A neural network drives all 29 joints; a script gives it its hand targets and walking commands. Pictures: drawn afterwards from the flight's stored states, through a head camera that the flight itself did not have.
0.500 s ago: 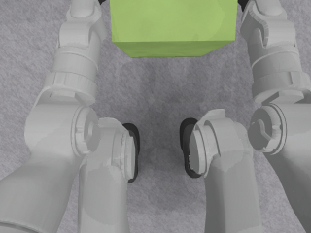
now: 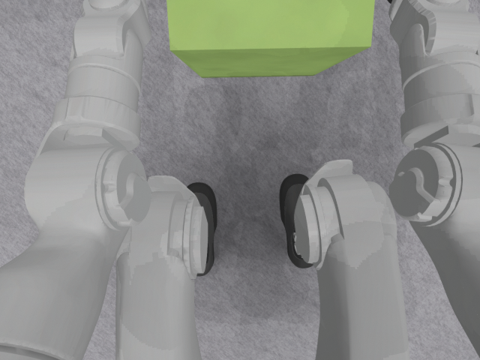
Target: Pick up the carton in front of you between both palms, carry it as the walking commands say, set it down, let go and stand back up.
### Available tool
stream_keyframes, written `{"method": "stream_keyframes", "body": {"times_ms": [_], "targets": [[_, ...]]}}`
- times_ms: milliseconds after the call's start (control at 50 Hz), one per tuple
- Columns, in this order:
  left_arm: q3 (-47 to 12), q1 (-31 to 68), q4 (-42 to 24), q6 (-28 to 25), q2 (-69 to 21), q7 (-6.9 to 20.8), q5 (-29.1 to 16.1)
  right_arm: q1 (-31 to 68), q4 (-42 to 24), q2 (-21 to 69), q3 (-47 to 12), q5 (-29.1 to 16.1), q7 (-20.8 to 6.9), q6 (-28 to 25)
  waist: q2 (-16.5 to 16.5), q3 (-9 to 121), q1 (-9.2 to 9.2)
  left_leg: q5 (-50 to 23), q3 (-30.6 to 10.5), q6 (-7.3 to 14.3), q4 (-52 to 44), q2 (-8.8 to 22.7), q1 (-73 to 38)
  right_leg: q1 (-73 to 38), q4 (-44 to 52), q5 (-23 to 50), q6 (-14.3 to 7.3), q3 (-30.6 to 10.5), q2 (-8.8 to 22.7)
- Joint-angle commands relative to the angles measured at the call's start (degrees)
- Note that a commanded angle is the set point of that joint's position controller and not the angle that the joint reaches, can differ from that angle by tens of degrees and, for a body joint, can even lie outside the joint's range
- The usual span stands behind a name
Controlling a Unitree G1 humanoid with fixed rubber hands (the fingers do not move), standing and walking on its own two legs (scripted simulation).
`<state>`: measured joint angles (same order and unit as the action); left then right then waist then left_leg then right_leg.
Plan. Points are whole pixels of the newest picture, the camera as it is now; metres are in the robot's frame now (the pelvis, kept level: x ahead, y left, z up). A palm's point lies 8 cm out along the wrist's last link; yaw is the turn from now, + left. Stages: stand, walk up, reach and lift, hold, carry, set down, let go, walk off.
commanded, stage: set down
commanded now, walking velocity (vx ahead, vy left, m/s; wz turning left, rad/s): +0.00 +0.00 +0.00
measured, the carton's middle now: out of the picture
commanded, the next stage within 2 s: let go in 1.44 s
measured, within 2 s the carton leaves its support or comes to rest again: neither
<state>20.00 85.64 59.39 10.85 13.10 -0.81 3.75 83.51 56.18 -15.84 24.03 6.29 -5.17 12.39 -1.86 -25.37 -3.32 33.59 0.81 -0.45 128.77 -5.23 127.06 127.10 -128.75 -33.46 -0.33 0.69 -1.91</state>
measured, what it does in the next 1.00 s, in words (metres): rises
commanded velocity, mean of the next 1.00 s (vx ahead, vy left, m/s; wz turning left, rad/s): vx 0.00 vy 0.00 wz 0.00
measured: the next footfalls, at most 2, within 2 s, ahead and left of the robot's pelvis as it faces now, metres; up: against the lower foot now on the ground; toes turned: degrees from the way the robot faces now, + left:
none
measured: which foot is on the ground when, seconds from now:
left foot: down 0.00-1.00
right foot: down 0.00-1.00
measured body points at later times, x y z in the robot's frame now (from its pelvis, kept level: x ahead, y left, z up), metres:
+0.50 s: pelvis +0.01 +0.00 +0.00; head +0.37 -0.02 +0.26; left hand +0.59 +0.14 -0.16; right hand +0.56 -0.25 -0.15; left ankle +0.12 +0.11 -0.32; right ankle +0.12 -0.11 -0.32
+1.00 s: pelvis +0.02 +0.00 +0.13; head +0.35 -0.02 +0.42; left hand +0.59 +0.14 +0.01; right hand +0.56 -0.25 +0.01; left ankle +0.11 +0.11 -0.32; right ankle +0.11 -0.11 -0.32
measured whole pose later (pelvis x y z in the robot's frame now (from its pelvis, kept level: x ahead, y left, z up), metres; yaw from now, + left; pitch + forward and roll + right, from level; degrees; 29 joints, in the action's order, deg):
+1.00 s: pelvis +0.02 +0.00 +0.13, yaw +0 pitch +46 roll +1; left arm 12.3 74.4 52.5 10.8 16.9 -6.5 -4.0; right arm 73.0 53.2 -20.2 15.0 -5.5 2.4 9.9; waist -0.9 -2.1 -2.6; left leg 30.2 -0.6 -0.8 102.4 -4.0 118.2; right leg 119.1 -102.5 -29.3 -0.4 -0.5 -3.1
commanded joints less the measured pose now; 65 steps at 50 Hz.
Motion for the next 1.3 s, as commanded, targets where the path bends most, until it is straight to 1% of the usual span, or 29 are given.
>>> {"method": "stream_keyframes", "body": {"times_ms": [0,60,80,100,120,140,160,180,200,240,300,340,380,440,520,560,640,700,760,820,920,1000,1100,1280], "targets": [[-12.4,19.3,1.9,1.1,-37.5,8.9,-1.7,18.7,3.9,38.0,-13.4,-1.5,-9.3,1.3,-0.6,40.8,-1.39,-2.5,0.2,1.5,-10.0,-2.2,-18.6,-19.5,11.3,4.8,-1.0,-0.9,-3.0],[-11.6,18.6,1.7,0.4,-32.9,7.8,-1.7,18.2,4.4,33.5,-11.9,-1.1,-8.0,0.4,-0.4,41.8,-1.22,-3.3,0.6,0.8,-9.7,-1.7,-20.7,-21.2,11.0,5.6,-0.2,-0.8,-2.6],[-10.3,17.3,1.3,-0.2,-28.3,6.8,-1.5,17.1,4.5,29.4,-10.5,-1.0,-7.1,-0.1,-0.3,42.4,-0.91,-3.8,0.9,0.4,-9.7,-1.4,-22.0,-22.0,10.8,6.0,0.2,-0.7,-2.3],[-8.5,15.4,1.3,-0.9,-21.2,5.2,-1.3,15.2,4.9,22.2,-8.2,-0.6,-5.3,-0.9,-0.2,43.6,-1.32,-4.6,1.2,0.0,-9.5,-1.1,-23.3,-23.0,10.8,6.7,0.6,-0.5,-2.0],[-6.1,12.8,1.2,-1.8,-10.7,2.7,-1.0,12.5,5.0,11.3,-5.3,-0.3,-2.5,-2.3,-0.1,45.3,-1.64,-5.5,1.4,-0.5,-9.4,-0.7,-24.8,-24.3,10.7,7.5,1.1,-0.4,-1.6],[-4.5,10.6,0.7,-3.1,1.1,-0.5,-0.8,10.7,4.3,-0.8,-3.3,-0.9,1.1,-4.0,0.1,47.8,-1.56,-6.8,1.2,-0.9,-9.4,-0.2,-26.6,-25.4,10.7,8.5,1.6,-0.1,-1.1],[-5.0,10.9,-0.1,-4.5,8.6,-3.1,-1.8,11.3,3.5,-8.8,-3.5,-2.7,4.2,-6.0,0.0,51.9,-1.3,-9.1,0.7,-1.2,-9.2,0.2,-28.8,-26.5,10.6,10.5,1.9,0.0,-0.8],[-6.3,13.0,0.2,-5.3,11.2,-4.8,-3.6,13.8,2.8,-12.9,-4.5,-4.8,6.4,-7.6,0.1,56.4,-1.51,-12.0,-0.1,-1.5,-8.5,0.6,-30.3,-27.8,10.0,13.5,2.0,-0.1,-0.5],[-7.9,14.7,0.2,-6.1,12.6,-5.8,-6.0,15.9,2.2,-15.2,-5.9,-7.1,7.8,-8.7,0.0,60.6,-1.64,-15.2,-0.5,-1.5,-7.6,0.9,-31.4,-29.0,9.1,16.8,1.9,-0.4,-0.3],[-10.9,16.9,-1.2,-7.3,13.9,-6.6,-10.5,17.9,1.4,-17.0,-9.2,-11.4,9.1,-10.3,-0.1,66.0,-2.06,-20.2,-0.8,-1.3,-6.3,1.4,-32.1,-30.9,7.8,22.3,1.7,-0.6,0.2],[-15.4,17.6,-3.3,-7.9,13.3,-6.3,-15.5,17.3,1.9,-16.3,-13.7,-16.7,9.1,-11.0,-0.8,72.0,-2.61,-23.6,-1.0,-1.0,-5.8,2.0,-33.5,-32.9,7.3,26.5,1.4,-0.7,0.7],[-17.2,16.5,-3.9,-7.8,12.9,-6.1,-17.4,15.8,2.5,-15.7,-15.6,-18.9,8.9,-10.7,-0.7,74.6,-2.61,-23.5,-0.6,-1.0,-6.2,2.1,-34.1,-34.3,7.7,27.2,1.3,-0.7,0.9],[-17.6,14.7,-3.9,-7.4,12.9,-6.1,-18.0,14.1,2.6,-15.4,-16.5,-20.1,8.8,-10.3,-0.3,76.5,-2.21,-22.4,0.1,-1.1,-6.9,2.0,-34.2,-35.8,8.4,27.0,1.3,-0.7,0.9],[-16.5,11.9,-5.0,-6.7,13.3,-6.5,-17.2,12.0,1.3,-15.7,-16.7,-20.6,9.0,-9.5,0.2,81.0,-1.32,-21.0,1.5,-1.1,-8.5,1.7,-34.9,-38.7,10.2,26.2,1.4,-0.4,0.7],[-13.7,10.6,-10.5,-5.1,13.9,-7.3,-14.8,11.4,-5.0,-16.3,-15.2,-19.3,9.9,-7.8,1.2,89.5,-0.82,-19.7,2.8,-0.6,-12.3,0.8,-37.7,-43.6,14.3,25.5,1.3,0.7,-0.4],[-12.1,9.8,-12.0,-3.8,13.7,-7.6,-13.3,10.8,-6.9,-15.8,-14.2,-18.1,10.3,-6.4,1.6,90.0,-0.55,-18.3,3.1,-0.2,-14.8,0.3,-37.7,-44.1,16.9,24.1,1.2,1.0,-0.9],[-9.0,7.3,-9.0,-2.4,11.7,-7.1,-10.4,8.1,-5.1,-12.8,-12.1,-15.3,9.9,-4.8,2.4,79.9,0.14,-13.4,2.8,0.1,-19.7,0.2,-31.9,-38.5,21.5,18.7,1.6,0.7,-1.0],[-7.6,6.1,-7.0,-2.7,10.4,-6.3,-8.9,6.9,-3.8,-11.4,-10.9,-13.6,9.2,-5.0,2.4,76.5,0.22,-12.8,2.4,-0.1,-22.8,0.4,-30.1,-36.0,24.5,17.9,1.7,0.7,-0.9],[-7.1,5.5,-6.7,-2.8,9.7,-5.9,-8.0,6.3,-3.7,-11.1,-9.9,-12.4,8.8,-5.2,2.2,78.0,-0.04,-13.4,2.2,-0.4,-25.7,0.4,-30.9,-37.0,27.2,18.8,1.7,0.8,-1.0],[-6.9,5.2,-8.0,-2.5,9.7,-5.8,-7.6,5.6,-4.8,-11.5,-9.0,-11.7,8.4,-5.0,1.7,81.6,-0.42,-14.4,2.2,-0.8,-28.6,0.2,-33.5,-39.4,30.0,20.1,1.8,1.1,-1.2],[-7.3,4.4,-12.8,-1.3,10.1,-5.7,-7.6,4.1,-8.9,-12.7,-8.2,-11.6,7.8,-3.8,0.6,89.4,-0.86,-17.8,2.4,-1.1,-33.5,-0.3,-40.6,-45.0,34.8,23.9,1.9,1.6,-1.8],[-7.5,3.2,-16.4,-0.2,10.2,-5.6,-7.7,2.8,-12.2,-13.1,-8.1,-12.0,7.0,-2.7,0.2,93.2,-0.79,-20.4,2.4,-1.1,-37.7,-0.5,-46.0,-49.3,38.8,26.6,2.1,1.9,-2.1],[-6.9,0.7,-17.7,0.5,9.7,-5.0,-7.4,0.8,-13.4,-12.5,-7.9,-11.8,6.0,-1.9,0.6,92.6,-0.38,-22.3,2.1,-1.2,-43.3,-0.4,-49.2,-53.4,44.2,28.6,2.4,1.6,-2.2],[-5.0,-4.4,-15.6,-0.9,7.8,-3.6,-5.4,-3.5,-11.2,-10.5,-6.1,-9.2,4.5,-3.4,1.3,88.2,-0.06,-25.2,0.7,-1.5,-54.3,0.1,-54.3,-59.3,54.9,31.6,2.5,0.5,-2.0]]}}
